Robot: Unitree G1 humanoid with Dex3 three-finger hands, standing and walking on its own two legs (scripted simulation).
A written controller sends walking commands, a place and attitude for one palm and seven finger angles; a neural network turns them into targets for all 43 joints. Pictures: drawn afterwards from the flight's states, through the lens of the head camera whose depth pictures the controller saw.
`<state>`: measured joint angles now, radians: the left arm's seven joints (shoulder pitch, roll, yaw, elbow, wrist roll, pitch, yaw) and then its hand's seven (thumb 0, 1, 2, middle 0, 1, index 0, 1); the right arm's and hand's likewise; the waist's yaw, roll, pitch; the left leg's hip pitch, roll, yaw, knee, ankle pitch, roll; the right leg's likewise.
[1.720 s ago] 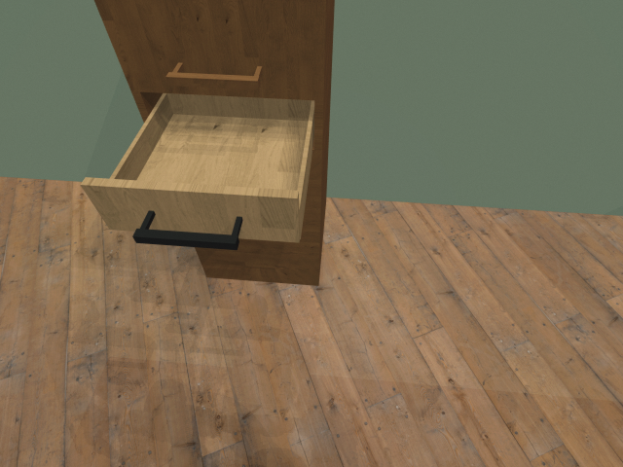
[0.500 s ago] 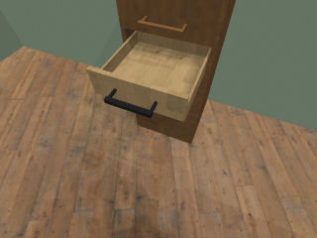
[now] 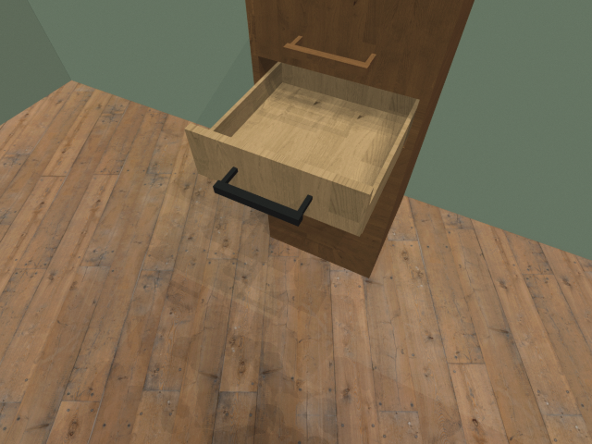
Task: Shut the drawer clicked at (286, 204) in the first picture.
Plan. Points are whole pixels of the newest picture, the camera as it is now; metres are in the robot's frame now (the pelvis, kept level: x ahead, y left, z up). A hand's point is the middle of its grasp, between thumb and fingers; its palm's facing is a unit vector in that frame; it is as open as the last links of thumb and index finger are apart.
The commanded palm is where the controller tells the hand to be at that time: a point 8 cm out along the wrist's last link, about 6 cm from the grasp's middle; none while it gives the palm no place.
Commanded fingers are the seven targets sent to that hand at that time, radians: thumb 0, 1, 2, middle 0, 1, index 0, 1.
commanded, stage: look at it before walking up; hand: left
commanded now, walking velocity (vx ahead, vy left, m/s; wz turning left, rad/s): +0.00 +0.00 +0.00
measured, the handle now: (262, 194) +0.54 +0.10 -0.05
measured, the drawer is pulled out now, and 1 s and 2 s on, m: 0.30 0.30 0.30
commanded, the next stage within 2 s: turn to face it in 0.52 s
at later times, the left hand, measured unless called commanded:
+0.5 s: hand out of the picture +0.06 +0.21 -0.16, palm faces -0.01 -0.96 -0.28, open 7.4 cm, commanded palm none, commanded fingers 0.00 0.90 0.90 -0.20 -0.30 -0.20 -0.30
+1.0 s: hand out of the picture +0.07 +0.19 -0.18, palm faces -0.12 -0.96 -0.27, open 7.4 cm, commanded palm none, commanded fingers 0.00 0.90 0.90 -0.20 -0.30 -0.20 -0.30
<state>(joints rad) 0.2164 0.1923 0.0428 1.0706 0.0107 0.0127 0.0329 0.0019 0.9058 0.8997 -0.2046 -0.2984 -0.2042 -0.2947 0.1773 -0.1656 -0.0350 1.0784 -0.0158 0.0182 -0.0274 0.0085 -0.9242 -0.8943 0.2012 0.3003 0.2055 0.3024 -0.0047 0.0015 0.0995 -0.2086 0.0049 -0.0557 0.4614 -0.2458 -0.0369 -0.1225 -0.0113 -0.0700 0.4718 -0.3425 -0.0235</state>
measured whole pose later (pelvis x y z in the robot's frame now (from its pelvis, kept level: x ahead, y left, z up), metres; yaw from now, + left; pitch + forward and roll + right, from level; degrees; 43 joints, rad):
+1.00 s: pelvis -0.01 -0.01 -0.01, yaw -10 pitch +0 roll +2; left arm 0.18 0.23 0.08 1.00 0.02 0.07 -0.01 0.00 0.91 0.90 -0.21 -0.30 -0.21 -0.29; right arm 0.18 -0.19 -0.05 1.02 -0.03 0.02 -0.05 0.01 -0.91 -0.89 0.20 0.30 0.21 0.30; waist 0.01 -0.01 0.14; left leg -0.23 0.08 0.10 0.55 -0.31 -0.05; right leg -0.26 0.03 0.02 0.66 -0.43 -0.03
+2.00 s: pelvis +0.08 -0.01 -0.01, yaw -20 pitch +0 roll +0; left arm 0.24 0.20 0.05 1.03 0.02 0.01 0.00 0.00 0.90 0.90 -0.21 -0.30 -0.21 -0.30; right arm 0.35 -0.20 -0.05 1.07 -0.03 -0.03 0.00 0.01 -0.91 -0.89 0.20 0.30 0.20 0.30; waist -0.03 -0.02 0.08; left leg -0.29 0.05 0.09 0.58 -0.24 0.00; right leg -0.19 -0.06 -0.02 0.64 -0.44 0.01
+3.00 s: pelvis +0.12 -0.03 +0.00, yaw -19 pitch -1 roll +0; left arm 0.23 0.18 0.01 1.10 0.01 0.01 0.03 0.00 0.90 0.90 -0.21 -0.30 -0.20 -0.29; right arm 0.18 -0.18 -0.03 1.09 -0.01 0.02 -0.01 0.00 -0.92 -0.89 0.20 0.30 0.21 0.30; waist -0.01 0.01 0.08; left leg -0.20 0.04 0.07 0.40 -0.18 -0.02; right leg -0.13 0.00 0.00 0.42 -0.27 -0.01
